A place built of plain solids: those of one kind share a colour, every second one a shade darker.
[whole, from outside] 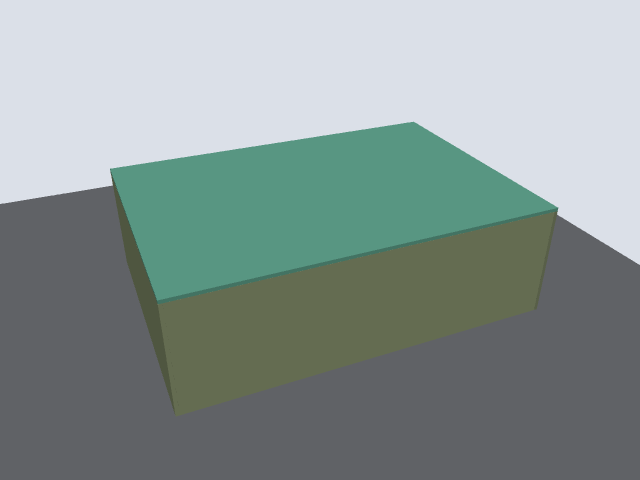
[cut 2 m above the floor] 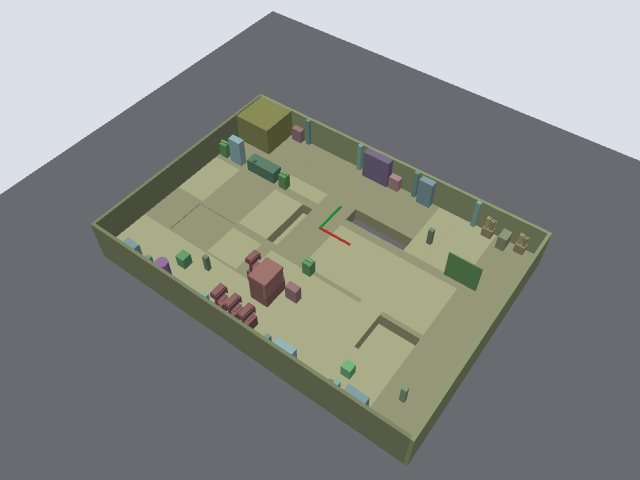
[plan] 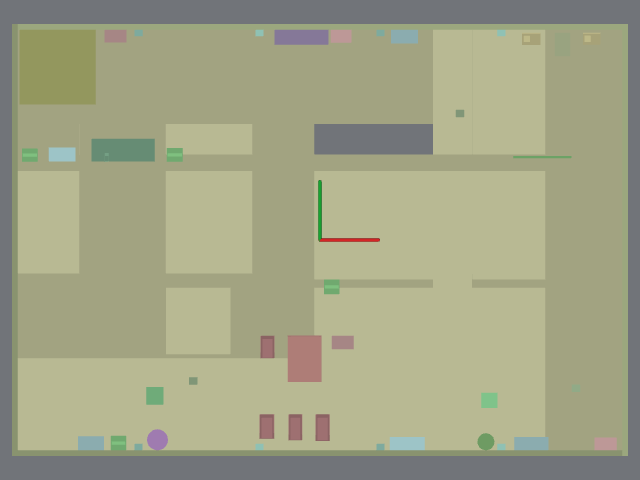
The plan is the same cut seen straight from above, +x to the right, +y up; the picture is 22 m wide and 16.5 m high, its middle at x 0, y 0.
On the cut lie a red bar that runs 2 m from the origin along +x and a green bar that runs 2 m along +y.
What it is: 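A machine and fitters' shop under lamps; one hall, a truck gangway, bays of machines, benches and stores, erecting floors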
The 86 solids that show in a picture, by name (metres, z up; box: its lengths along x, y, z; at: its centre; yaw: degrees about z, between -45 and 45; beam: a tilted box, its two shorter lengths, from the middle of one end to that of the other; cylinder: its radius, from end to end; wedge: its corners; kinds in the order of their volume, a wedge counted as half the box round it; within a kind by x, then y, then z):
{
 "floor_1": {"box": [2.11, 14.46, 0.95], "at": [-9.34, 0.0, 0.42]},
 "floor_2": {"box": [3.0, 2.59, 0.9], "at": [-6.79, -2.64, 0.4]},
 "floor_3": {"box": [2.98, 8.59, 0.95], "at": [-6.79, 2.93, 0.42]},
 "floor_4": {"box": [7.32, 3.52, 0.95], "at": [-6.73, 0.61, 0.42]},
 "floor_5": {"box": [10.19, 1.05, 0.95], "at": [-5.29, 3.46, 0.42]},
 "floor_6": {"box": [2.22, 14.46, 0.95], "at": [-4.19, 0.0, 0.42]},
 "floor_7": {"box": [0.75, 6.08, 0.95], "at": [-2.7, -4.19, 0.42]},
 "floor_8": {"box": [0.77, 3.54, 0.16], "at": [-2.7, 0.61, 0.03]},
 "floor_9": {"box": [15.62, 0.14, 0.95], "at": [-2.58, -4.0, 0.42]},
 "floor_10": {"box": [2.13, 14.46, 0.95], "at": [-1.26, 0.0, 0.42]},
 "floor_11": {"box": [10.53, 2.28, 0.95], "at": [-0.04, -2.79, 0.42]},
 "floor_12": {"box": [20.78, 3.16, 0.95], "at": [0.0, -5.65, 0.42]},
 "floor_13": {"box": [20.78, 0.21, 0.95], "at": [0.0, -1.26, 0.42]},
 "floor_14": {"box": [20.78, 0.57, 0.95], "at": [0.0, 2.66, 0.42]},
 "floor_15": {"box": [20.78, 3.24, 0.95], "at": [0.0, 5.61, 0.42]},
 "floor_16": {"box": [4.08, 10.17, 0.95], "at": [1.84, -2.14, 0.42]},
 "floor_17": {"box": [15.69, 0.28, 0.95], "at": [2.55, -1.5, 0.42]},
 "floor_18": {"box": [12.72, 3.52, 0.95], "at": [4.03, 0.61, 0.42]},
 "floor_19": {"box": [1.34, 14.46, 0.95], "at": [4.56, 0.0, 0.42]},
 "floor_20": {"box": [2.54, 2.44, 0.09], "at": [6.49, -2.85, 0.0]},
 "floor_21": {"box": [2.52, 8.87, 0.95], "at": [6.49, 2.79, 0.42]},
 "floor_22": {"box": [2.65, 14.46, 0.95], "at": [9.07, 0.0, 0.42]},
 "wall_1": {"box": [0.2, 14.86, 6.49], "at": [-10.49, 0.0, 3.2]},
 "wall_2": {"box": [20.78, 0.2, 6.49], "at": [0.0, -7.33, 3.2]},
 "wall_3": {"box": [20.78, 0.2, 6.49], "at": [0.0, 7.33, 3.2]},
 "wall_4": {"box": [0.2, 14.86, 6.49], "at": [10.49, 0.0, 3.2]},
 "roof_1": {"box": [21.18, 14.86, 0.2], "at": [0.0, 0.0, 6.54]},
 "cabin_1": {"box": [2.62, 2.57, 2.52], "at": [-9.02, 5.94, 2.16]},
 "cabinet_1": {"box": [0.92, 0.49, 1.92], "at": [-8.87, 2.94, 1.86]},
 "cabinet_2": {"box": [0.9, 0.48, 1.81], "at": [-7.87, -6.99, 1.8]},
 "cabinet_3": {"box": [0.93, 0.47, 1.89], "at": [2.9, 6.99, 1.84]},
 "cabinet_4": {"box": [1.21, 0.46, 1.82], "at": [3.0, -7.0, 1.81]},
 "cabinet_5": {"box": [1.18, 0.46, 1.82], "at": [7.26, -7.0, 1.81]},
 "press_1": {"box": [0.76, 0.64, 1.08], "at": [-0.53, -4.56, 2.22]},
 "press_2": {"box": [1.16, 1.55, 0.6], "at": [-0.53, -4.11, 3.06]},
 "press_3": {"box": [1.16, 1.6, 0.78], "at": [-0.53, -4.08, 1.29]},
 "press_4": {"box": [0.2, 1.5, 1.08], "at": [-0.05, -4.13, 2.22]},
 "pier_1": {"box": [0.28, 0.23, 5.54], "at": [-6.24, -7.11, 3.67]},
 "pier_2": {"box": [0.28, 0.23, 5.54], "at": [-6.24, 7.11, 3.67]},
 "pier_3": {"box": [0.28, 0.23, 5.54], "at": [-2.08, -7.11, 3.67]},
 "pier_4": {"box": [0.28, 0.23, 5.54], "at": [-2.08, 7.11, 3.67]},
 "pier_5": {"box": [0.28, 0.23, 5.54], "at": [2.08, -7.11, 3.67]},
 "pier_6": {"box": [0.28, 0.23, 5.54], "at": [2.08, 7.11, 3.67]},
 "pier_7": {"box": [0.28, 0.23, 5.54], "at": [6.24, -7.11, 3.67]},
 "pier_8": {"box": [0.28, 0.23, 5.54], "at": [6.24, 7.11, 3.67]},
 "shelving_1": {"box": [1.86, 0.52, 2.3], "at": [-0.64, 6.97, 2.05]},
 "bench_1": {"box": [2.18, 0.79, 0.89], "at": [-6.77, 3.09, 1.34]},
 "trolley_1": {"box": [0.76, 0.44, 0.98], "at": [-7.03, 7.01, 1.39]},
 "trolley_2": {"box": [0.72, 0.45, 0.93], "at": [0.72, 7.0, 1.36]},
 "trolley_3": {"box": [0.76, 0.47, 1.01], "at": [0.79, -3.52, 1.41]},
 "trolley_4": {"box": [0.76, 0.44, 0.98], "at": [9.82, -7.01, 1.39]},
 "pedgrinder_1": {"box": [0.55, 0.45, 1.03], "at": [-9.97, 2.92, 1.41]},
 "pedgrinder_2": {"box": [0.49, 0.12, 0.12], "at": [-9.97, 2.92, 2.03]},
 "pedgrinder_3": {"box": [0.53, 0.5, 0.99], "at": [-6.92, -6.98, 1.4]},
 "pedgrinder_4": {"box": [0.47, 0.12, 0.12], "at": [-6.92, -6.98, 2.0]},
 "pedgrinder_5": {"box": [0.56, 0.47, 1.05], "at": [-4.99, 2.93, 1.42]},
 "pedgrinder_6": {"box": [0.5, 0.12, 0.12], "at": [-4.99, 2.93, 2.05]},
 "pedgrinder_7": {"box": [0.54, 0.51, 0.95], "at": [0.4, -1.61, 1.37]},
 "pedgrinder_8": {"box": [0.48, 0.12, 0.12], "at": [0.4, -1.61, 1.95]},
 "drill_1": {"box": [0.37, 0.7, 0.1], "at": [-1.83, -6.46, 2.75]},
 "drill_2": {"box": [0.47, 0.82, 0.34], "at": [-1.83, -6.42, 2.53]},
 "drill_3": {"box": [0.41, 0.52, 0.05], "at": [-1.83, -6.29, 1.9]},
 "drill_4": {"box": [0.35, 0.64, 0.1], "at": [-1.8, -3.73, 2.87]},
 "drill_5": {"box": [0.45, 0.76, 0.34], "at": [-1.8, -3.69, 2.65]},
 "drill_6": {"box": [0.34, 0.75, 0.1], "at": [-0.84, -6.49, 2.71]},
 "drill_7": {"box": [0.44, 0.87, 0.34], "at": [-0.84, -6.45, 2.49]},
 "drill_8": {"box": [0.48, 0.69, 0.06], "at": [-0.84, -6.34, 1.67]},
 "drill_9": {"box": [0.35, 0.78, 0.1], "at": [0.09, -6.5, 2.62]},
 "drill_10": {"box": [0.45, 0.9, 0.34], "at": [0.09, -6.46, 2.4]},
 "drill_11": {"box": [0.49, 0.92, 0.74], "at": [0.09, -6.45, 1.27]},
 "drill_12": {"box": [0.49, 0.72, 0.06], "at": [0.09, -6.35, 1.67]},
 "receiver_1": {"cylinder": 0.36, "from": [-5.59, -6.87, 0.9], "to": [-5.59, -6.87, 2.66]},
 "binsmall_1": {"box": [0.6, 0.61, 0.79], "at": [-5.68, -5.36, 1.29]},
 "binsmall_2": {"box": [0.56, 0.52, 0.77], "at": [5.83, -5.51, 1.28]},
 "gastrolley_1": {"box": [0.22, 0.22, 0.8], "at": [7.11, 6.92, 1.92]},
 "gastrolley_2": {"box": [0.64, 0.42, 0.62], "at": [7.26, 6.92, 1.21]},
 "gastrolley_3": {"box": [0.22, 0.22, 0.72], "at": [7.41, 6.92, 1.88]},
 "gastrolley_4": {"box": [0.22, 0.22, 0.76], "at": [9.2, 6.92, 1.9]},
 "gastrolley_5": {"box": [0.6, 0.42, 0.62], "at": [9.34, 6.92, 1.21]},
 "gastrolley_6": {"box": [0.22, 0.22, 0.68], "at": [9.48, 6.92, 1.86]},
 "welder_1": {"box": [0.54, 0.82, 0.98], "at": [8.34, 6.72, 1.39]},
 "screen_1": {"box": [2.01, 0.08, 1.97], "at": [7.64, 2.85, 1.88]},
 "pendant_1": {"box": [0.3, 0.26, 1.11], "at": [-4.36, -4.85, 1.46]},
 "pendant_2": {"box": [0.3, 0.26, 1.16], "at": [4.81, 4.35, 1.48]},
 "pendant_3": {"box": [0.3, 0.26, 1.19], "at": [8.8, -5.1, 1.5]},
 "drum_1": {"cylinder": 0.29, "from": [5.7, -6.94, 0.9], "to": [5.7, -6.94, 1.78]}
}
